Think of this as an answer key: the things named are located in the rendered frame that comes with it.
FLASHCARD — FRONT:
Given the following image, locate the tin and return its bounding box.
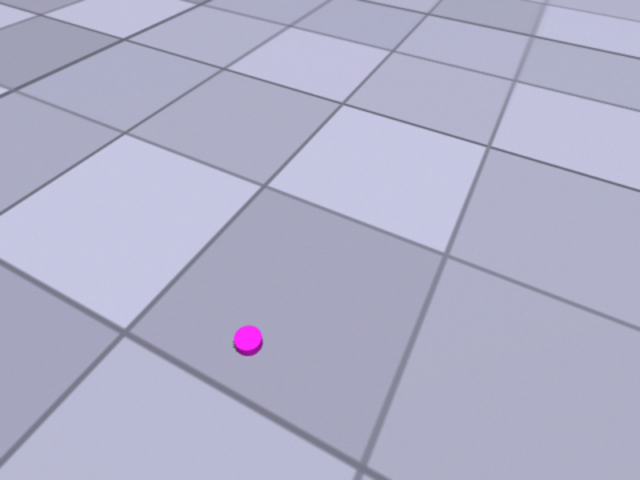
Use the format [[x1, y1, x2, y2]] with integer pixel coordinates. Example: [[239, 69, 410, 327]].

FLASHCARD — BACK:
[[234, 326, 263, 356]]

